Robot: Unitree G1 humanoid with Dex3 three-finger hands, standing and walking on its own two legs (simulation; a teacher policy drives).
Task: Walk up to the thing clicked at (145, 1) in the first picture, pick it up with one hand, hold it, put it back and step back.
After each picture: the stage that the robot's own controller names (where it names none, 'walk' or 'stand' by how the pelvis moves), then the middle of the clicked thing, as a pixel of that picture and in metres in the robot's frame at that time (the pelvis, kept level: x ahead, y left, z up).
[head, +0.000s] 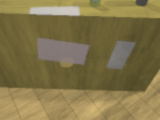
stand; out of the picture +0.95 -0.36 +0.14
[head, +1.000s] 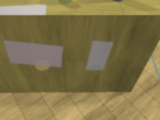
walk; out of the picture +0.88 -0.15 +0.17
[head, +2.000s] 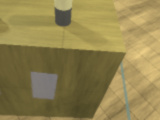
walk; out of the picture +0.62 +0.14 +0.17
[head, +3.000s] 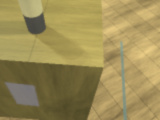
stand; out of the picture +0.54 +0.20 +0.17
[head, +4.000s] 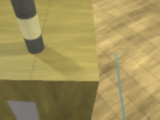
stand; (29, 23) +0.51 +0.22 +0.14
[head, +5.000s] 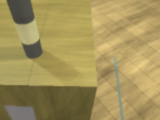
stand; (27, 28) +0.50 +0.22 +0.13
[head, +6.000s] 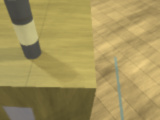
stand; (25, 29) +0.49 +0.22 +0.13
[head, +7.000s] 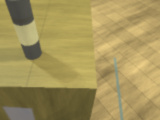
stand; (26, 29) +0.49 +0.22 +0.13
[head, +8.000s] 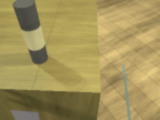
rise first; (33, 35) +0.49 +0.22 +0.14
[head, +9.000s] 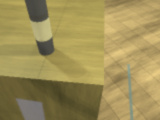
go down; (41, 26) +0.53 +0.20 +0.14
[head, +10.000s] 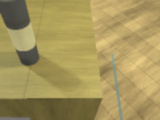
go down; (21, 32) +0.45 +0.20 +0.15
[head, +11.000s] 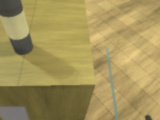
close in; (14, 21) +0.49 +0.20 +0.15
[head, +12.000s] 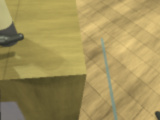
close; out of the picture +0.50 +0.23 +0.18
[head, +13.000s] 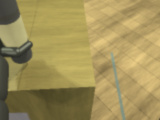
lift; (10, 27) +0.42 +0.19 +0.22
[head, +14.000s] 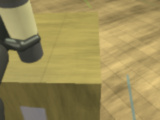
lift; (18, 17) +0.32 +0.17 +0.34
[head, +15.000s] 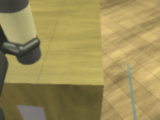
hold; (16, 19) +0.32 +0.16 +0.31
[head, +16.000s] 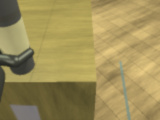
hold; (10, 32) +0.32 +0.18 +0.28
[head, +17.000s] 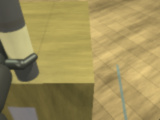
hold; (16, 40) +0.35 +0.19 +0.24
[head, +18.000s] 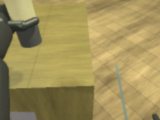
crouch; (19, 4) +0.44 +0.17 +0.31
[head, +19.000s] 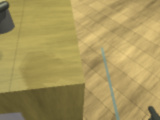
lower; out of the picture +0.52 +0.21 +0.28
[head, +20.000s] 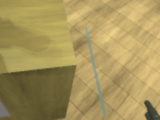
lower; out of the picture +0.54 +0.23 +0.20
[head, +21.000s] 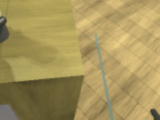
lower; out of the picture +0.51 +0.23 +0.19
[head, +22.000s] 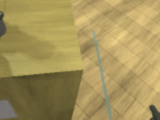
lower; out of the picture +0.52 +0.24 +0.19
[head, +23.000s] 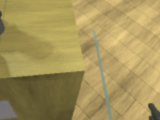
rest; out of the picture +0.52 +0.24 +0.19
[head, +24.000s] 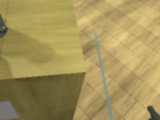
withdraw; out of the picture +0.52 +0.24 +0.19
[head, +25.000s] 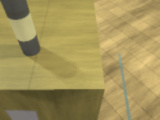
sink last; (22, 24) +0.49 +0.22 +0.16
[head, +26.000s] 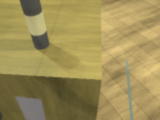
stand; (35, 21) +0.55 +0.23 +0.15
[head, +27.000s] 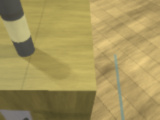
stand; (16, 25) +0.49 +0.24 +0.15
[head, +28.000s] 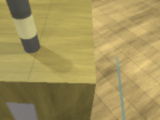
stand; (24, 23) +0.53 +0.24 +0.14
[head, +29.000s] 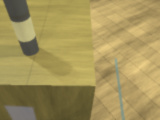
stand; (23, 26) +0.52 +0.24 +0.14
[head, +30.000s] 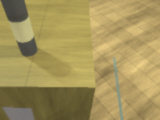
stand; (21, 26) +0.51 +0.24 +0.14
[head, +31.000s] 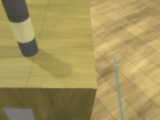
stand; (22, 26) +0.51 +0.24 +0.14
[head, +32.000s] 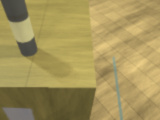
stand; (21, 26) +0.51 +0.24 +0.14
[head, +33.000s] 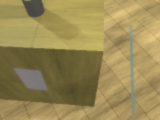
walk; out of the picture +0.61 +0.21 +0.16
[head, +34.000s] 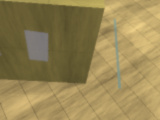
walk; out of the picture +0.86 +0.18 +0.16
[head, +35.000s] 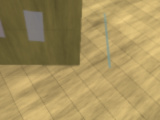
stand; out of the picture +1.13 +0.31 +0.17
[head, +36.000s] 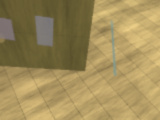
stand; out of the picture +1.12 +0.22 +0.15
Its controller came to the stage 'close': yes
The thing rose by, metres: 0.20
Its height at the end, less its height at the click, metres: +0.00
